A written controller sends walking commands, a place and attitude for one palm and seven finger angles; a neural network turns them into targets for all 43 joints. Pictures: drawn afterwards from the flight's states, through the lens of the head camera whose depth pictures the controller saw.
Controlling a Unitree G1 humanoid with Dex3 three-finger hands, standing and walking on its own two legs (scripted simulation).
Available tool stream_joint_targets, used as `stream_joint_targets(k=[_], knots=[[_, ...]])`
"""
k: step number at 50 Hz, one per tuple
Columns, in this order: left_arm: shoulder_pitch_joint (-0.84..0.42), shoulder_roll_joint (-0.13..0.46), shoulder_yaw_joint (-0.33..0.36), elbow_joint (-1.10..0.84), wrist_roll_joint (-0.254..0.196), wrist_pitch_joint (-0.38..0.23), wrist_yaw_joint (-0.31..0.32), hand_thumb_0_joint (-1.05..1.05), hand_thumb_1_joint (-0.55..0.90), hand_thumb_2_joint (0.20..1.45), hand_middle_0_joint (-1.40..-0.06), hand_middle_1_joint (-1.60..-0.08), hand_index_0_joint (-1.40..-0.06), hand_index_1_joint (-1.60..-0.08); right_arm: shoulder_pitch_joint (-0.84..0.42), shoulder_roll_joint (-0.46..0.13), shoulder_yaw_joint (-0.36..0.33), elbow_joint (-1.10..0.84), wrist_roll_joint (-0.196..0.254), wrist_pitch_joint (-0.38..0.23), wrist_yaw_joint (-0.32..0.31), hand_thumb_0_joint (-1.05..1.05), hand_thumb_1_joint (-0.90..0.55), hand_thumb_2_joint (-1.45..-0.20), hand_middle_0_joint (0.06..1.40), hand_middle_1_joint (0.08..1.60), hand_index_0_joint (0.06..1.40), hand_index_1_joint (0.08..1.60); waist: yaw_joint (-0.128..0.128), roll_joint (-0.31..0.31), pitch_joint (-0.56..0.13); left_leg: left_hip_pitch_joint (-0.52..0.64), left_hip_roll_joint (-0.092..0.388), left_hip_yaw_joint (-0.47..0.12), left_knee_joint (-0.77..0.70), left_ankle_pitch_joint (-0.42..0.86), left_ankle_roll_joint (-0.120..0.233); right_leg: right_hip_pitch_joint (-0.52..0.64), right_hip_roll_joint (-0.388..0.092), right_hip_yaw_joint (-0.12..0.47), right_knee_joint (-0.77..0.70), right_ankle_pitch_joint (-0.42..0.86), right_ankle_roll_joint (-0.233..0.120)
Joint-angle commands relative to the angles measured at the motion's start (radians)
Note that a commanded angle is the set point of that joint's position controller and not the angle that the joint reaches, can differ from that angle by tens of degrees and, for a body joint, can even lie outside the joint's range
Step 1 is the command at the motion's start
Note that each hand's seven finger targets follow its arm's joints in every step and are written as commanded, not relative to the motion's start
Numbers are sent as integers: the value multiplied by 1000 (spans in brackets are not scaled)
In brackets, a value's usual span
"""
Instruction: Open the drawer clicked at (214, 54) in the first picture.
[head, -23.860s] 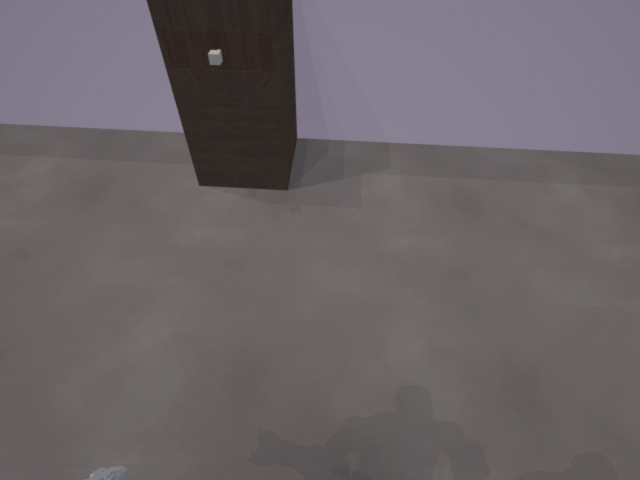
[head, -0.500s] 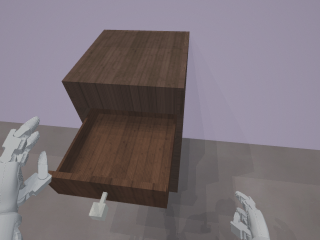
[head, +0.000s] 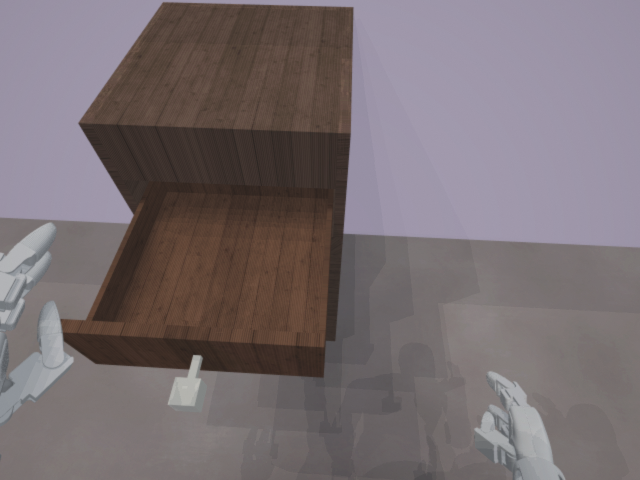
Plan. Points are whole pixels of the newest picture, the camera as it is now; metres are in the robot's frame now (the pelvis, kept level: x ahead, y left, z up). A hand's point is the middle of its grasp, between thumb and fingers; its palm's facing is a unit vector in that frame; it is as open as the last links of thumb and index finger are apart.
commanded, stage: step back with the hand held close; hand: left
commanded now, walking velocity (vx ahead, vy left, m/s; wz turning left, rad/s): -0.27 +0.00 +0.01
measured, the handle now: (191, 381) +0.26 +0.21 -0.12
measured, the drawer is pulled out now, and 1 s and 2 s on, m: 0.30 0.30 0.30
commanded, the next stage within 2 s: stop stepping back and stand still in 1.06 s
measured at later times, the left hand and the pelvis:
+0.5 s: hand (9, 440) +0.14 +0.24 +0.16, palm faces +0.36 -0.82 -0.45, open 7.4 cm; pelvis -0.06 +0.00 -0.01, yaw +1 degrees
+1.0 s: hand out of the picture +0.08 +0.19 +0.15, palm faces +0.22 -0.83 -0.51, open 7.4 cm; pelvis -0.13 -0.03 +0.01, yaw -1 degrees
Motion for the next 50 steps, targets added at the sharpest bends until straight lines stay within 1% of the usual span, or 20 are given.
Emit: stream_joint_targets(k=[1, 12, 16, 21, 23, 26, 28, 29, 31, 33, 34, 38, 40, 41, 42, 43, 44, 45, 47, 50], knots=[[40, 135, 143, -201, -8, -67, 41, 0, 900, 900, -200, -300, -200, -300, -89, -95, -41, -169, 1, -54, -8, 0, -900, -900, 200, 300, 200, 300, 16, 5, -214, -1, 102, -79, -27, 400, 15, 129, -64, 41, 33, 308, -26], [-1, 154, 157, -279, 8, -97, 69, 0, 900, 900, -200, -300, -200, -300, -63, -104, -33, -160, -7, -108, -7, 0, -900, -900, 200, 300, 200, 300, 14, 68, -171, -219, 130, -133, -85, 30, 44, 132, -53, 73, 94, 94, -27], [-11, 129, 143, -263, 6, -107, 71, 0, 900, 900, -200, -300, -200, -300, -52, -100, -29, -158, -5, -123, -5, 0, -900, -900, 200, 300, 200, 300, 10, 46, -148, -269, 126, -134, -75, -63, 45, 126, -59, 91, 99, 63, -28], [-38, 128, 128, -244, 5, -114, 81, 0, 900, 900, -200, -300, -200, -300, -36, -100, -34, -132, -3, -127, -2, 0, -900, -900, 200, 300, 200, 300, -3, -62, -124, -118, 36, -76, 109, -171, 15, -96, -157, 196, -96, -112, -83], [-38, 138, 137, -234, 8, -112, 92, 0, 900, 900, -200, -300, -200, -300, -37, -93, -32, -113, -10, -120, -7, 0, -900, -900, 200, 300, 200, 300, 1, -99, -129, -46, 24, -63, 138, -144, 8, -160, -183, 192, -123, -133, -100], [-38, 142, 140, -268, 12, -114, 92, 0, 900, 900, -200, -300, -200, -300, -62, -101, -29, -127, -8, -120, -11, 0, -900, -900, 200, 300, 200, 300, 5, 12, -117, -128, 103, -154, -39, -109, 32, -91, -93, 110, 6, -110, -54], [-11, 149, 167, -284, 30, -121, 95, 0, 900, 900, -200, -300, -200, -300, -78, -104, -30, -152, -14, -132, -16, 0, -900, -900, 200, 300, 200, 300, 11, 198, -142, -371, 250, -288, -233, -114, 89, 138, 22, 19, 294, -92, -3], [-20, 147, 162, -308, 31, -127, 97, 0, 900, 900, -200, -300, -200, -300, -71, -87, -31, -148, -29, -142, -18, 0, -900, -900, 200, 300, 200, 300, 7, 199, -156, -370, 286, -317, -234, -1, 112, 124, 34, 30, 391, -167, -5], [33, 142, 164, -291, 14, -132, 94, 0, 900, 900, -200, -300, -200, -300, -41, -86, -44, -123, -34, -163, -12, 0, -900, -900, 200, 300, 200, 300, 20, 138, -207, -164, 290, -267, -107, 363, 124, 1, 22, 58, 381, -251, -18], [54, 123, 141, -285, 1, -128, 91, 0, 900, 900, -200, -300, -200, -300, -32, -86, -39, -96, -38, -177, -6, 0, -900, -900, 200, 300, 200, 300, 21, 158, -247, 37, 273, -232, -41, 675, 110, -51, 27, 34, 271, -220, -21], [41, 123, 132, -290, -2, -126, 86, 0, 900, 900, -200, -300, -200, -300, -35, -93, -37, -85, -39, -183, 1, 0, -900, -900, 200, 300, 200, 300, 17, 176, -249, 88, 274, -227, -37, 729, 108, -57, 30, 29, 241, -203, -20], [2, 141, 133, -286, -18, -115, 52, 0, 900, 900, -200, -300, -200, -300, -72, -109, -27, -70, -26, -180, 22, 0, -900, -900, 200, 300, 200, 300, 30, 159, -243, 136, 269, -203, -14, 696, 95, 6, 12, 33, 35, -73, -22], [-2, 156, 153, -276, -28, -121, 32, 0, 900, 900, -200, -300, -200, -300, -89, -113, -27, -80, -15, -173, 28, 0, -900, -900, 200, 300, 200, 300, 39, 92, -253, 114, 232, -155, 37, 583, 67, 74, -15, 24, -75, 89, -24], [-6, 181, 165, -287, -23, -122, 29, 0, 900, 900, -200, -300, -200, -300, -89, -106, -25, -96, -5, -153, 31, 0, -900, -900, 200, 300, 200, 300, 35, 0, -285, 88, 172, -70, 121, 499, 33, 113, -78, 73, -104, 357, -37], [-4, 180, 156, -267, -26, -109, 27, 0, 900, 900, -200, -300, -200, -300, -78, -89, -37, -106, 20, -141, 29, 0, -900, -900, 200, 300, 200, 300, 24, -215, -326, 37, 60, 14, 269, 273, -14, 141, -193, 152, -99, 643, -84], [-3, 175, 156, -231, -30, -100, 30, 0, 900, 900, -200, -300, -200, -300, -100, -92, -47, -116, 41, -140, 23, 0, -900, -900, 200, 300, 200, 300, 25, -285, -279, -88, -23, 15, 456, -131, -26, 100, -318, 234, -93, 783, -147], [34, 174, 175, -192, -35, -92, 39, 0, 900, 900, -200, -300, -200, -300, -117, -65, -40, -115, 36, -127, 15, 0, -900, -900, 200, 300, 200, 300, 35, -255, -240, -186, -36, -37, 592, -253, -22, 93, -362, 224, -91, 786, -192], [58, 159, 168, -190, -22, -83, 42, 0, 900, 900, -200, -300, -200, -300, -129, -32, -14, -122, 16, -114, 10, 0, -900, -900, 200, 300, 200, 300, 19, -227, -219, -265, -17, -43, 597, -287, -28, 151, -354, 200, -57, 849, -211], [58, 145, 161, -186, -5, -83, 54, 0, 900, 900, -200, -300, -200, -300, -172, -13, 25, -125, 1, -92, -8, 0, -900, -900, 200, 300, 200, 300, 8, -153, -192, -317, -8, 1, 413, -313, -26, 240, -294, 116, 6, 992, -176], [70, 148, 152, -246, 8, -77, 65, 0, 900, 900, -200, -300, -200, -300, -128, -42, 8, -110, -7, -61, -24, 0, -900, -900, 200, 300, 200, 300, -19, -95, -222, -130, -1, 44, -53, 45, -35, 255, -192, 71, 86, 889, -88]])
